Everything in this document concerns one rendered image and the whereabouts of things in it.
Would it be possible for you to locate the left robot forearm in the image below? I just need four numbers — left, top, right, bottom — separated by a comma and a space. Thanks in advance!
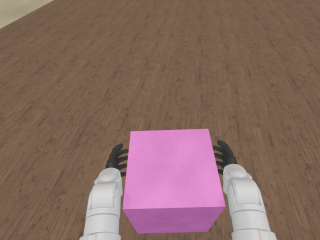
79, 167, 123, 240

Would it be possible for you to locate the robot right hand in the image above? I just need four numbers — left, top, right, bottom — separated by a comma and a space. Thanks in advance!
212, 140, 238, 175

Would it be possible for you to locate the carton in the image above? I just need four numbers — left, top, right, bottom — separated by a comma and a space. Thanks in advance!
122, 128, 226, 234

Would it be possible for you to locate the robot left hand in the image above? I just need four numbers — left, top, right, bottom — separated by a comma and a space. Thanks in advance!
105, 143, 129, 177

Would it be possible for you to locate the right robot forearm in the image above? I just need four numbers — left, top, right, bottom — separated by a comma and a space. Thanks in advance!
223, 164, 277, 240

